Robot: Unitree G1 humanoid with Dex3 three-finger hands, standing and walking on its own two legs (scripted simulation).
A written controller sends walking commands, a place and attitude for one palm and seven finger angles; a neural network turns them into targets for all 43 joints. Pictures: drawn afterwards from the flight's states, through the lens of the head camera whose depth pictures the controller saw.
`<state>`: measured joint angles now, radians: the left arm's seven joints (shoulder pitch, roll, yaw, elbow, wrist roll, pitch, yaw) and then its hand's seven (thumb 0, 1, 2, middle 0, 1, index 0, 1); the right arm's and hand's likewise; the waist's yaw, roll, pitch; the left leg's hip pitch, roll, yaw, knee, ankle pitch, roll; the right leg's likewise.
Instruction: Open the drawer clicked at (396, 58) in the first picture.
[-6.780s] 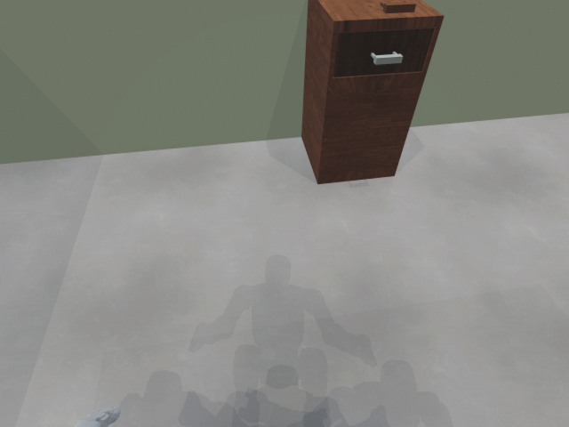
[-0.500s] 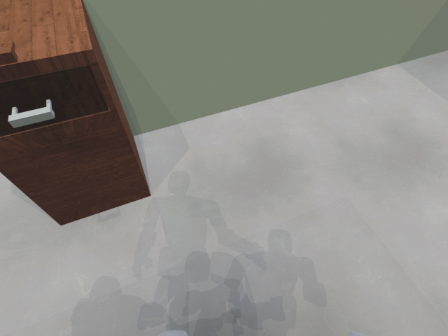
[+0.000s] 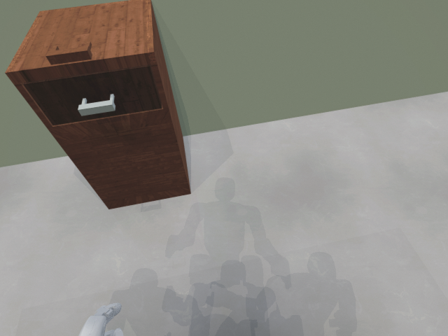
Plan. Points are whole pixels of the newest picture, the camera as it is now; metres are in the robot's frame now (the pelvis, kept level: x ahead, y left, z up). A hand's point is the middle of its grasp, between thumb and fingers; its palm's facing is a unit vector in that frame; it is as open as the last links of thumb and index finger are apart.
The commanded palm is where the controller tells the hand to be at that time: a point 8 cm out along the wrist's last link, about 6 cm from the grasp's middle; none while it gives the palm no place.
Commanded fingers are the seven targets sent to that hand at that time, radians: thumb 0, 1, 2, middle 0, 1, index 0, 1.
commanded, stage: turn to face it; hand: left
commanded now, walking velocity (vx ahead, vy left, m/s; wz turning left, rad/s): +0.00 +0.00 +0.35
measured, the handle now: (97, 103) +0.80 +0.44 -0.08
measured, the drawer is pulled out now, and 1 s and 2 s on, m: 0.00 0.00 0.00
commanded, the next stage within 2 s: take the last steps up to it in 0.20 s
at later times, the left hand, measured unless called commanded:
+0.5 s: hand out of the picture -0.08 +0.18 -0.15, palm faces +0.31 -0.92 -0.24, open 7.4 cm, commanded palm none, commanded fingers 0.00 0.90 0.90 -0.20 -0.30 -0.20 -0.30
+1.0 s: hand out of the picture +0.12 +0.26 -0.16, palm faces +0.23 -0.96 -0.17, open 7.4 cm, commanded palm none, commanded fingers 0.00 0.90 0.90 -0.20 -0.30 -0.20 -0.30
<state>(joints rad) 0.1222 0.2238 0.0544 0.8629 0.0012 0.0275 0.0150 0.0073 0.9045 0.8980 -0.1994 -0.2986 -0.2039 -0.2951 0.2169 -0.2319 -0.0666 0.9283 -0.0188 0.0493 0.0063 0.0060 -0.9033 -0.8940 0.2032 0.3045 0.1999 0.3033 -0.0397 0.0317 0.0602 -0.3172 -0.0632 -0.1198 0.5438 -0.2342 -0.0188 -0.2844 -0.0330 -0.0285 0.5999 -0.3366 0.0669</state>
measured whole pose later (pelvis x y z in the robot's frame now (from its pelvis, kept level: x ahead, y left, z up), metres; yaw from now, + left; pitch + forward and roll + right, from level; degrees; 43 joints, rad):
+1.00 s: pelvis +0.08 +0.07 +0.01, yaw +13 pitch -1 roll +1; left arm 0.16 0.18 0.05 1.03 0.02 0.01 -0.02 0.01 0.91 0.90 -0.20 -0.30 -0.20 -0.29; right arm 0.47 -0.14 -0.02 1.14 -0.02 -0.06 -0.04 0.00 -0.92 -0.89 0.20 0.30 0.20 0.30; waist -0.04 -0.02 0.05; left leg 0.11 -0.04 0.10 0.26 -0.36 0.05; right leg -0.58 -0.10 -0.10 0.90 -0.21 0.02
